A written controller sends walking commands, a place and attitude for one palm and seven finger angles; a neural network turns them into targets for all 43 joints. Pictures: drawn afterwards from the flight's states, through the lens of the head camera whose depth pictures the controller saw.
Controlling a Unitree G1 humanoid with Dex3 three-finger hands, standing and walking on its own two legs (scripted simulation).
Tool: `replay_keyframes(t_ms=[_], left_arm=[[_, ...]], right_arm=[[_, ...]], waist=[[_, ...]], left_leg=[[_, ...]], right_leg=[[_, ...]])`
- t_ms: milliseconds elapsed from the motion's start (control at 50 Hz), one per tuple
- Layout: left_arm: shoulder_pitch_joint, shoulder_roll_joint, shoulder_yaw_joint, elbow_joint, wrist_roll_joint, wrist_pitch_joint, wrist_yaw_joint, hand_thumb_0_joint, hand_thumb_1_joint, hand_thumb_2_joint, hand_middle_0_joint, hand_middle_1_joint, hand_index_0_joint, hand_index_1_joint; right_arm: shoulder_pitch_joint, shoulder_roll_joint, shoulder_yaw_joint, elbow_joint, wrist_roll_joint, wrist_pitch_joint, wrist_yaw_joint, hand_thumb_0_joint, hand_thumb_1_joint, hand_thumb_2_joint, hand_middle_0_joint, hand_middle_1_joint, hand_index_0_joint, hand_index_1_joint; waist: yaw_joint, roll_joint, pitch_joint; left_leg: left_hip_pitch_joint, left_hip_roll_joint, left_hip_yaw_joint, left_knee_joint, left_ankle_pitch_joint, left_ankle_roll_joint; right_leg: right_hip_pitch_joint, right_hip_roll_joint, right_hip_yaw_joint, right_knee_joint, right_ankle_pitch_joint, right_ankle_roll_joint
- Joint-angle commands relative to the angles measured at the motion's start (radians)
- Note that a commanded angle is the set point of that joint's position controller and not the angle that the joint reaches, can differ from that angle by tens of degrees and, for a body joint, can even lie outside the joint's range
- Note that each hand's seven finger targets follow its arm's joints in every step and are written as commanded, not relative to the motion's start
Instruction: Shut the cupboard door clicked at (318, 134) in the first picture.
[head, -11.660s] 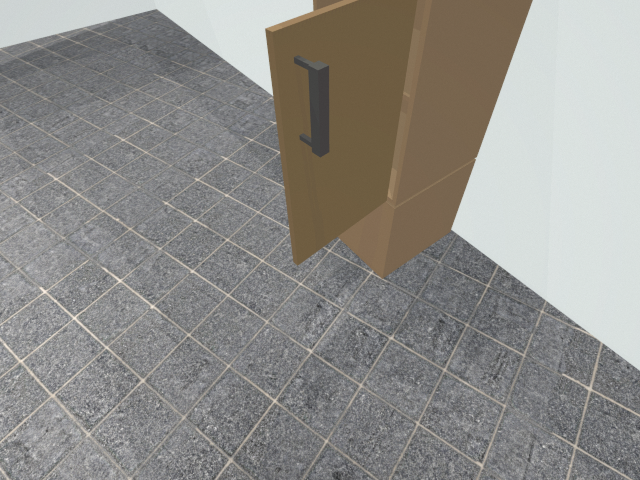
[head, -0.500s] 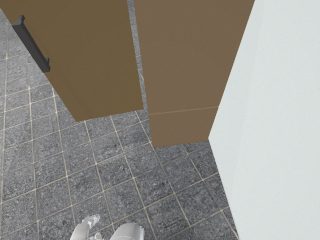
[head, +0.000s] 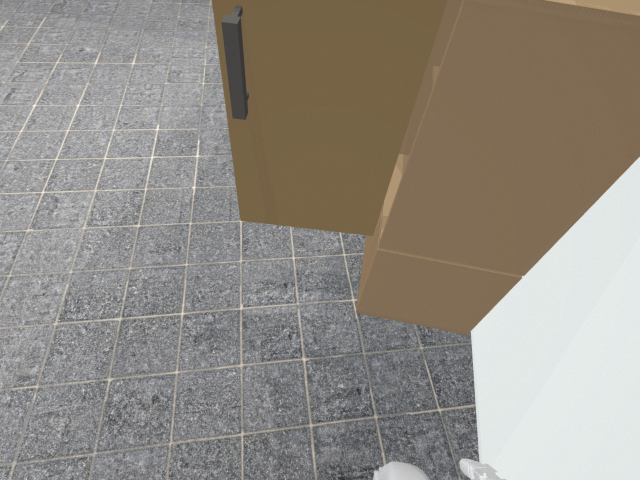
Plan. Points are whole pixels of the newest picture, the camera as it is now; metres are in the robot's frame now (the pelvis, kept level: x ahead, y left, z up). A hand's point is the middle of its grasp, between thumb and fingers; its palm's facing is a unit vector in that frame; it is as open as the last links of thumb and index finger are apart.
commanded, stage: take the last steps up to it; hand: left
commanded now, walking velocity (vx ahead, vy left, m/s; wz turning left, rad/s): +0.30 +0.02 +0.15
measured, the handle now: (239, 65) +0.70 +0.22 +0.11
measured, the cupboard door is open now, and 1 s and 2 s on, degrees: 96 96 96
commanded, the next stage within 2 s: come to a stop and stand still in 0.84 s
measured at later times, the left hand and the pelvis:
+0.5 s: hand out of the picture +0.05 +0.13 -0.16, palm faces +0.14 -0.96 -0.23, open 7.2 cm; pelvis +0.05 -0.05 +0.00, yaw +5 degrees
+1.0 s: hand (192, 428) +0.19 +0.20 -0.18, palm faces +0.20 -0.96 -0.17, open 7.3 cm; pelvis +0.21 +0.03 -0.01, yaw +6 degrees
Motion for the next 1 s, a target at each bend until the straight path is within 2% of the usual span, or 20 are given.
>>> replay_keyframes(t_ms=[0, 140, 200, 240, 260, 280, 300, 320, 360, 420, 620, 660, 700, 720, 740, 760, 780, 800, 860, 980], left_arm=[[0.048, 0.041, 0.006, -0.047, 0.006, -0.018, 0.005, 0.0, 0.9, 0.9, -0.2, -0.3, -0.2, -0.3], [-0.077, 0.012, -0.008, -0.095, 0.017, -0.045, -0.02, 0.0, 0.9, 0.9, -0.2, -0.3, -0.2, -0.3], [-0.033, -0.001, -0.01, -0.083, 0.014, -0.053, -0.025, 0.0, 0.9, 0.9, -0.2, -0.3, -0.2, -0.3], [0.082, 0.005, -0.002, -0.038, 0.012, -0.06, -0.025, 0.0, 0.9, 0.9, -0.2, -0.3, -0.2, -0.3], [0.159, 0.033, 0.007, -0.012, 0.017, -0.067, -0.018, 0.0, 0.9, 0.9, -0.2, -0.3, -0.2, -0.3], [0.236, 0.102, 0.023, 0.006, 0.027, -0.074, -0.005, 0.0, 0.9, 0.9, -0.2, -0.3, -0.2, -0.3], [0.258, 0.151, 0.027, 0.002, 0.017, -0.073, 0.007, 0.0, 0.9, 0.9, -0.2, -0.3, -0.2, -0.3], [0.191, 0.119, 0.02, -0.013, 0.009, -0.069, 0.012, 0.0, 0.9, 0.9, -0.2, -0.3, -0.2, -0.3], [0.102, 0.042, 0.0, -0.016, 0.004, -0.099, 0.006, 0.0, 0.9, 0.9, -0.2, -0.3, -0.2, -0.3], [0.126, -0.018, -0.011, 0.015, -0.003, -0.129, 0.007, 0.0, 0.9, 0.9, -0.2, -0.3, -0.2, -0.3], [0.282, 0.015, -0.024, 0.144, 0.011, -0.139, 0.01, 0.0, 0.9, 0.9, -0.2, -0.3, -0.2, -0.3], [0.286, 0.03, -0.02, 0.154, 0.015, -0.132, 0.013, 0.0, 0.9, 0.9, -0.2, -0.3, -0.2, -0.3], [0.267, 0.043, -0.016, 0.157, 0.012, -0.129, 0.014, 0.0, 0.9, 0.9, -0.2, -0.3, -0.2, -0.3], [0.256, 0.039, -0.016, 0.16, 0.009, -0.127, 0.014, 0.0, 0.9, 0.9, -0.2, -0.3, -0.2, -0.3], [0.266, 0.017, -0.023, 0.148, 0.001, -0.125, 0.01, 0.0, 0.9, 0.9, -0.2, -0.3, -0.2, -0.3], [0.296, -0.041, -0.034, 0.123, -0.011, -0.124, 0.004, 0.0, 0.9, 0.9, -0.2, -0.3, -0.2, -0.3], [0.226, -0.06, -0.039, 0.09, -0.01, -0.122, 0.011, 0.0, 0.9, 0.9, -0.2, -0.3, -0.2, -0.3], [0.187, -0.053, -0.029, 0.073, -0.005, -0.117, 0.021, 0.0, 0.9, 0.9, -0.2, -0.3, -0.2, -0.3], [0.15, -0.085, -0.022, 0.079, 0.008, -0.088, 0.0, 0.0, 0.9, 0.9, -0.2, -0.3, -0.2, -0.3], [0.197, -0.13, -0.03, 0.073, 0.005, -0.055, 0.002, 0.0, 0.9, 0.9, -0.2, -0.3, -0.2, -0.3]], right_arm=[[0.125, -0.182, -0.061, -0.015, -0.001, -0.017, -0.018, 0.0, -0.9, -0.9, 0.2, 0.3, 0.2, 0.3], [0.227, -0.174, -0.075, 0.029, -0.018, -0.028, -0.011, 0.0, -0.9, -0.9, 0.2, 0.3, 0.2, 0.3], [0.207, -0.183, -0.08, 0.038, -0.018, -0.025, -0.007, 0.0, -0.9, -0.9, 0.2, 0.3, 0.2, 0.3], [0.178, -0.172, -0.077, 0.043, -0.013, -0.023, -0.005, 0.0, -0.9, -0.9, 0.2, 0.3, 0.2, 0.3], [0.166, -0.143, -0.073, 0.041, -0.008, -0.023, -0.003, 0.0, -0.9, -0.9, 0.2, 0.3, 0.2, 0.3], [0.16, -0.076, -0.059, 0.022, 0.003, -0.026, 0.003, 0.0, -0.9, -0.9, 0.2, 0.3, 0.2, 0.3], [0.1, -0.107, -0.066, -0.014, -0.01, -0.022, 0.013, 0.0, -0.9, -0.9, 0.2, 0.3, 0.2, 0.3], [0.087, -0.135, -0.079, -0.016, -0.02, -0.014, 0.022, 0.0, -0.9, -0.9, 0.2, 0.3, 0.2, 0.3], [0.166, -0.108, -0.084, 0.052, -0.021, -0.006, 0.029, 0.0, -0.9, -0.9, 0.2, 0.3, 0.2, 0.3], [0.206, -0.062, -0.08, 0.083, -0.016, -0.002, 0.037, 0.0, -0.9, -0.9, 0.2, 0.3, 0.2, 0.3], [0.024, -0.028, -0.056, 0.041, -0.006, -0.019, 0.048, 0.0, -0.9, -0.9, 0.2, 0.3, 0.2, 0.3], [0.003, -0.022, -0.049, 0.036, -0.004, -0.028, 0.047, 0.0, -0.9, -0.9, 0.2, 0.3, 0.2, 0.3], [0.087, -0.03, -0.049, 0.063, -0.008, -0.04, 0.036, 0.0, -0.9, -0.9, 0.2, 0.3, 0.2, 0.3], [0.197, -0.055, -0.056, 0.102, -0.013, -0.046, 0.028, 0.0, -0.9, -0.9, 0.2, 0.3, 0.2, 0.3], [0.331, -0.126, -0.07, 0.134, -0.019, -0.052, 0.015, 0.0, -0.9, -0.9, 0.2, 0.3, 0.2, 0.3], [0.44, -0.225, -0.093, 0.149, -0.025, -0.06, 0.001, 0.0, -0.9, -0.9, 0.2, 0.3, 0.2, 0.3], [0.483, -0.26, -0.097, 0.157, -0.012, -0.052, -0.013, 0.0, -0.9, -0.9, 0.2, 0.3, 0.2, 0.3], [0.402, -0.241, -0.091, 0.14, -0.01, -0.05, -0.012, 0.0, -0.9, -0.9, 0.2, 0.3, 0.2, 0.3], [0.213, -0.112, -0.053, 0.092, -0.011, -0.068, -0.02, 0.0, -0.9, -0.9, 0.2, 0.3, 0.2, 0.3], [0.132, -0.079, -0.039, 0.062, -0.014, -0.07, -0.025, 0.0, -0.9, -0.9, 0.2, 0.3, 0.2, 0.3]], waist=[[-0.045, 0.146, -0.147], [-0.092, 0.163, -0.057], [-0.064, 0.179, -0.055], [-0.009, 0.126, -0.062], [0.029, 0.042, -0.05], [0.061, -0.201, -0.045], [0.08, -0.272, 0.028], [0.034, -0.135, 0.094], [-0.036, -0.162, 0.099], [-0.052, -0.079, 0.066], [-0.001, -0.132, 0.04], [-0.001, -0.146, 0.038], [-0.052, -0.139, -0.008], [-0.105, -0.111, -0.058], [-0.158, 0.0, -0.155], [-0.18, 0.208, -0.29], [-0.189, 0.234, -0.325], [-0.153, 0.134, -0.245], [-0.069, 0.142, -0.007], [-0.003, 0.087, -0.04]], left_leg=[[0.159, 0.253, -0.204, -0.149, 0.361, 0.063], [0.087, 0.274, -0.338, -0.252, -0.191, 0.113], [-0.022, 0.249, -0.324, -0.246, -0.328, 0.097], [-0.168, 0.185, -0.27, -0.183, -0.387, 0.053], [-0.292, 0.115, -0.208, -0.061, -0.403, 0.012], [-0.49, -0.011, -0.074, 0.2, -0.38, -0.046], [-0.539, -0.008, -0.036, 0.432, -0.348, -0.064], [-0.521, 0.032, -0.066, 0.533, -0.263, -0.062], [-0.461, 0.069, -0.083, 0.609, -0.101, -0.079], [-0.417, 0.093, -0.062, 0.594, 0.027, -0.107], [-0.395, 0.086, 0.045, 0.29, -0.005, -0.107], [-0.322, 0.059, 0.074, 0.211, -0.05, -0.089], [-0.128, -0.004, 0.124, 0.11, -0.038, -0.065], [0.062, -0.019, 0.127, 0.039, 0.036, -0.054], [0.311, 0.084, 0.05, 0.058, 0.163, -0.022], [0.53, 0.353, -0.289, 0.052, 0.363, 0.097], [0.519, 0.459, -0.389, -0.041, 0.542, 0.169], [0.367, 0.47, -0.313, -0.072, 0.437, 0.184], [0.024, 0.37, -0.157, -0.197, 0.197, 0.103], [-0.075, 0.294, 0.028, -0.159, 0.475, 0.075]], right_leg=[[-0.046, -0.002, -0.002, -0.03, 0.035, 0.0], [-0.007, 0.008, -0.046, -0.322, -0.047, -0.043], [0.163, 0.039, -0.075, -0.479, -0.059, -0.058], [0.407, 0.068, -0.098, -0.666, 0.022, -0.065], [0.548, 0.024, -0.035, -0.771, -0.038, -0.079], [0.65, -0.194, 0.275, -0.934, -0.319, -0.156], [0.514, -0.383, 0.495, -1.088, -0.505, -0.24], [0.398, -0.388, 0.433, -1.117, -0.479, -0.252], [0.342, -0.257, 0.265, -1.089, -0.278, -0.188], [0.375, -0.197, 0.05, -1.068, 0.056, -0.163], [0.54, -0.219, -0.066, -0.939, 0.592, -0.191], [0.541, -0.224, -0.08, -0.885, 0.698, -0.189], [0.491, -0.194, -0.124, -0.747, 0.885, -0.168], [0.407, -0.165, -0.146, -0.599, 0.881, -0.144], [0.25, -0.118, -0.171, -0.406, 0.661, -0.115], [0.01, 0.018, -0.21, -0.134, 0.046, -0.073], [-0.053, 0.045, -0.111, 0.087, -0.228, -0.094], [-0.062, 0.005, -0.059, 0.176, -0.209, -0.113], [-0.064, -0.061, -0.021, 0.11, -0.036, -0.094], [0.168, -0.023, -0.071, -0.328, 0.111, -0.07]])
